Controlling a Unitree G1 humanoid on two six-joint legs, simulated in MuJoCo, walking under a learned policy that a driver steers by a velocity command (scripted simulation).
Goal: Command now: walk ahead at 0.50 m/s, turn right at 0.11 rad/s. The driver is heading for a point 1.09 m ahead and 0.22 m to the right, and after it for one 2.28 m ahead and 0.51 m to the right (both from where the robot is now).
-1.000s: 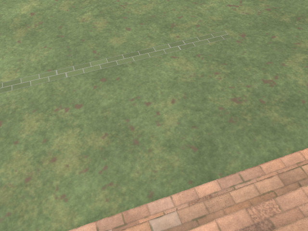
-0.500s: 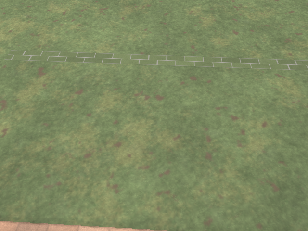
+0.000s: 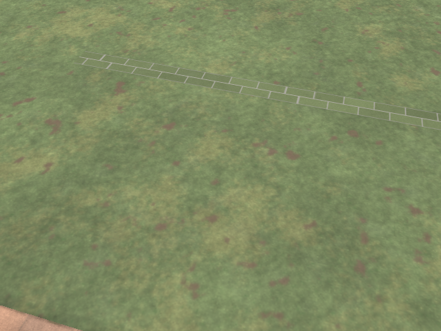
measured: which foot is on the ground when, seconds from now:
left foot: up 0.00-0.24, down 0.26-0.80, up 0.82-1.00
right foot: down 0.00-0.28, up 0.30-0.78, down 0.80-1.00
